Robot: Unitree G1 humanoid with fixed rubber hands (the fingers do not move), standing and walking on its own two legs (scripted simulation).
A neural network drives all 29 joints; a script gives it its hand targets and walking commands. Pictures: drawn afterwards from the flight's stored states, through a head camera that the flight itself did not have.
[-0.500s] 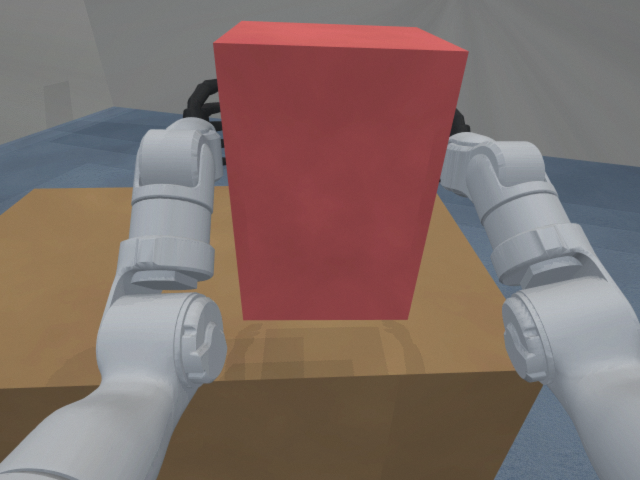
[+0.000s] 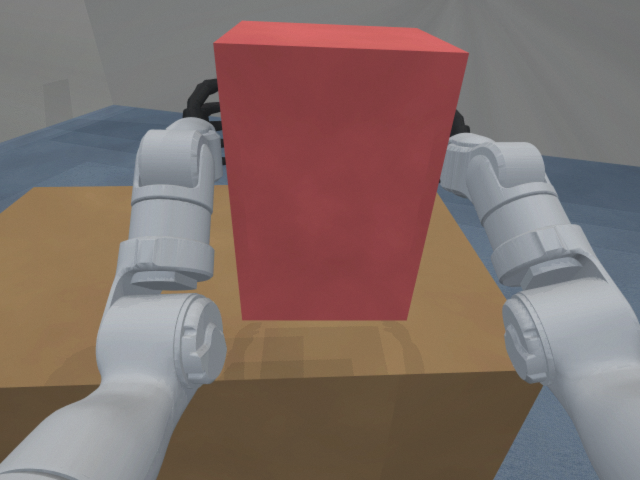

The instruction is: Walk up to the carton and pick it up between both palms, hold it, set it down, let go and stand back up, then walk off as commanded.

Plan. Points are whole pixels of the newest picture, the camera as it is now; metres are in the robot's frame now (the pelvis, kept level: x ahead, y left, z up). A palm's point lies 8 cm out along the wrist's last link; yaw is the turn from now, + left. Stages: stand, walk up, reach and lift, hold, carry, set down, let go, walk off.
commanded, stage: hold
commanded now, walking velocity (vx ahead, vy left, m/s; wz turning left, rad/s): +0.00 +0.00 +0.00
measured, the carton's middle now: (327, 177) +0.36 +0.00 +0.28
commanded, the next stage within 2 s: set down in 0.10 s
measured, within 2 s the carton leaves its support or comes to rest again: neither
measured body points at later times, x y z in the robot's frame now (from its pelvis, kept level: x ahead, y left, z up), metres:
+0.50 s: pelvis +0.00 +0.00 +0.00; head -0.07 +0.01 +0.45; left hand +0.42 +0.14 +0.33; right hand +0.41 -0.15 +0.28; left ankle +0.02 +0.12 -0.74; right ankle +0.03 -0.14 -0.74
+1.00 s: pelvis +0.01 +0.01 +0.00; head -0.04 +0.04 +0.45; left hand +0.45 +0.15 +0.27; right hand +0.42 -0.14 +0.22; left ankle +0.02 +0.12 -0.74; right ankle +0.03 -0.14 -0.74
